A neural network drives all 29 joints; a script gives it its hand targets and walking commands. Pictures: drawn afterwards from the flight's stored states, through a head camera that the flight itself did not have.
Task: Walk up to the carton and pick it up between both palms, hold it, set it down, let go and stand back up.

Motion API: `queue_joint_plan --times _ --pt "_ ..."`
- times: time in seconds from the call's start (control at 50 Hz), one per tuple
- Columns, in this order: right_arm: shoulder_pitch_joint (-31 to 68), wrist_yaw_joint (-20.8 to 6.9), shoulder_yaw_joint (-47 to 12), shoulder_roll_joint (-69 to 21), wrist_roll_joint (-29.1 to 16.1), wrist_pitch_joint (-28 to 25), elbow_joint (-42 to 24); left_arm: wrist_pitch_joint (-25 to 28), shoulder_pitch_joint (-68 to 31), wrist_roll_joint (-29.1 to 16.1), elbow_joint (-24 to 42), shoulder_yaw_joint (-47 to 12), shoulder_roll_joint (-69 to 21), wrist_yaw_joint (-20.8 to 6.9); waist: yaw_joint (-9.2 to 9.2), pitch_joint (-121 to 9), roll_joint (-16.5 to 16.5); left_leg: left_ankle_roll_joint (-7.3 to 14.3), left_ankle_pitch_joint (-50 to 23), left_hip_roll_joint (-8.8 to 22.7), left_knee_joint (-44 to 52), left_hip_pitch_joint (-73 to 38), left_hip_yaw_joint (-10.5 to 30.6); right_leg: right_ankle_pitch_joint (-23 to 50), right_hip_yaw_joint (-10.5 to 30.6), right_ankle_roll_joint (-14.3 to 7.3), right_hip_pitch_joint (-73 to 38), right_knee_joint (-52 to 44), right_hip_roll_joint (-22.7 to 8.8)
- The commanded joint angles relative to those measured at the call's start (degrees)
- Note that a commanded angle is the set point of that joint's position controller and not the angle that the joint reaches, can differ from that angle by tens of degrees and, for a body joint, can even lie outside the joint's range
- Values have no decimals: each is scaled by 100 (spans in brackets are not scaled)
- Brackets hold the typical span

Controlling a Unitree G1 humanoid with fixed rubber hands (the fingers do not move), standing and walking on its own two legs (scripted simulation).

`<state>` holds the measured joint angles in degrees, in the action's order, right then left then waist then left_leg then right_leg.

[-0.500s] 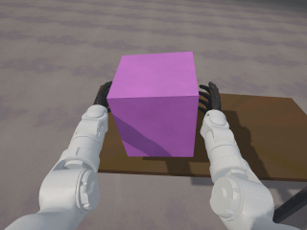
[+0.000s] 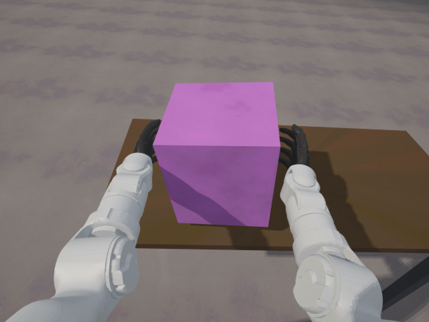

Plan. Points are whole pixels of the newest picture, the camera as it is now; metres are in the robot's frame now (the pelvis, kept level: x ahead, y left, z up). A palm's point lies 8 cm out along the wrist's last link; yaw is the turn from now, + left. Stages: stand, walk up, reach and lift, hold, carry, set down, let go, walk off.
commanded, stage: set down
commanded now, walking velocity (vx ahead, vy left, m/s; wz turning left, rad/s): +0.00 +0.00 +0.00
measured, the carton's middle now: (222, 156) +0.47 -0.05 +0.09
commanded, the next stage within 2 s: none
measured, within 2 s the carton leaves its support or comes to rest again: rests again in 1.12 s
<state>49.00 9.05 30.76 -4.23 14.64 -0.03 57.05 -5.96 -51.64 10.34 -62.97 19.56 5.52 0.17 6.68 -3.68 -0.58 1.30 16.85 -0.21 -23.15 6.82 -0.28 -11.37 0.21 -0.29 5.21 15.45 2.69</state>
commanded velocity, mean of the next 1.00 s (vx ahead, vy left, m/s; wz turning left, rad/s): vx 0.00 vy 0.00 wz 0.00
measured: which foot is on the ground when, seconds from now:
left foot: down 0.00-1.00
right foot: down 0.00-1.00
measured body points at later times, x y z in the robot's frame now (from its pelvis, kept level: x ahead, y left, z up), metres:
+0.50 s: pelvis +0.00 +0.00 +0.00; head -0.01 +0.02 +0.45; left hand +0.44 +0.12 +0.11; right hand +0.39 -0.18 +0.12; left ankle -0.06 +0.09 -0.75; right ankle -0.04 -0.12 -0.75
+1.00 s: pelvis +0.01 +0.00 +0.00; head +0.04 +0.02 +0.45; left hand +0.47 +0.12 +0.08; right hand +0.41 -0.19 +0.09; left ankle -0.06 +0.09 -0.75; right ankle -0.04 -0.12 -0.74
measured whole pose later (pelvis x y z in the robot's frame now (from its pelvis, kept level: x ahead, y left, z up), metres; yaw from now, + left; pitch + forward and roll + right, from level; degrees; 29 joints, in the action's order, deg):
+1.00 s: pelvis +0.01 +0.00 +0.00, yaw +0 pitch +7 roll -2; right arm 48.8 6.3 39.7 -7.2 22.9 -5.1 57.0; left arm 4.0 -54.9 12.9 -72.4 21.8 8.0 -2.4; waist 7.0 -3.7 -0.5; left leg 1.3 17.2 -0.2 -23.1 12.0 -0.3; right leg -12.1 0.2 -0.3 11.5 17.7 2.7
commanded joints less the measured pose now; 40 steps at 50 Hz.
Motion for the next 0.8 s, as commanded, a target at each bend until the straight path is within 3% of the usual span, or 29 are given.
queue_joint_plan --times 0.0,0.06,0.08,0.12,0.2,0.3,0.36,0.4,0.44,0.46,0.52,0.54,0.56,0.58,0.64,0.66,0.72,0.78 --pt "4504 -1032 -774 -3002 683 -533 -848 797 -5670 -221 562 -1107 -2570 -1070 566 -3543 391 -606 -3772 0 61 169 -192 4604 -384 450 -1443 1009 -243" --pt "4323 -1081 -718 -2983 781 -465 -730 877 -5644 -176 400 -987 -2415 -1084 574 -3287 251 -484 -3130 -44 331 800 -183 4831 -296 551 -1795 1171 -358" --pt "4473 -1092 -607 -2936 770 -494 -779 906 -5733 -172 434 -1000 -2474 -1083 655 -3476 391 -556 -3412 24 237 501 -120 4635 -367 541 -1526 1165 -300" --pt "4476 -1122 -536 -2905 726 -485 -586 980 -5900 -215 498 -967 -2439 -1056 646 -3572 568 -650 -3902 104 55 16 -52 4356 -397 473 -1106 1068 -203" --pt "4473 -1198 -187 -2643 793 -445 -515 993 -6065 -134 298 -854 -2339 -1034 696 -3202 643 -680 -3993 129 -37 -282 -36 3508 -505 352 -544 835 -136" --pt "4449 -1250 -134 -2681 986 -397 -643 1106 -6025 -82 153 -586 -2158 -1084 657 -3171 382 -585 -3230 37 98 262 -117 3816 -409 406 -963 938 -272" --pt "4530 -1243 -70 -2682 1010 -466 -686 1156 -5963 -33 -48 -488 -2152 -1105 674 -3216 478 -585 -3367 70 117 315 -57 3834 -406 434 -937 991 -264" --pt "4524 -1251 -98 -2708 1078 -440 -791 1180 -5849 75 -107 -295 -2000 -1124 572 -3127 294 -515 -3000 -5 186 692 -129 4168 -347 472 -1237 1033 -341" --pt "4555 -1248 -135 -2817 1066 -454 -838 1232 -5859 71 -172 -255 -2124 -1149 586 -3309 313 -527 -2762 -52 240 894 -150 4381 -310 497 -1471 1147 -385" --pt "4450 -1244 -86 -2826 1133 -489 -731 1256 -5910 61 -44 -343 -2123 -1140 711 -3246 331 -540 -2793 -34 203 872 -131 4472 -329 533 -1441 1144 -389" --pt "4450 -1246 -5 -2706 1161 -520 -816 1253 -5851 88 -212 -262 -2100 -1154 742 -3248 387 -561 -2911 -13 193 790 -78 4285 -366 499 -1275 1115 -357" --pt "4458 -1271 4 -2715 1168 -512 -787 1263 -5811 103 -177 -238 -2077 -1144 668 -3374 402 -565 -3052 9 156 630 -57 4145 -381 510 -1146 1093 -335" --pt "4411 -1254 41 -2679 1191 -535 -755 1276 -5872 118 -197 -231 -2118 -1135 765 -3369 356 -572 -3144 35 105 594 -17 4168 -392 479 -1087 1056 -333" --pt "4428 -1277 8 -2741 1129 -554 -779 1305 -5830 95 -169 -220 -2094 -1139 671 -3391 438 -550 -3033 0 138 662 -85 4216 -377 469 -1142 1094 -337" --pt "4343 -1279 -80 -2775 1167 -579 -856 1308 -5607 147 -188 -171 -2092 -1125 647 -3344 346 -539 -3148 -15 87 719 -64 4468 -332 479 -1259 1132 -380" --pt "4266 -1279 -76 -2756 1179 -624 -782 1322 -5600 161 -177 -262 -2119 -1111 703 -3403 498 -559 -3427 16 38 568 -24 4390 -370 499 -1077 1176 -370" --pt "4237 -1255 -6 -2758 1266 -698 -776 1386 -5680 195 -180 -265 -2162 -1077 739 -3525 493 -615 -3522 15 -44 597 2 4486 -389 480 -1051 1135 -356" --pt "4165 -1259 48 -2692 1241 -806 -655 1426 -5555 122 -141 -408 -2221 -1042 763 -3675 706 -681 -4370 129 -283 -100 97 4048 -486 421 -462 993 -239"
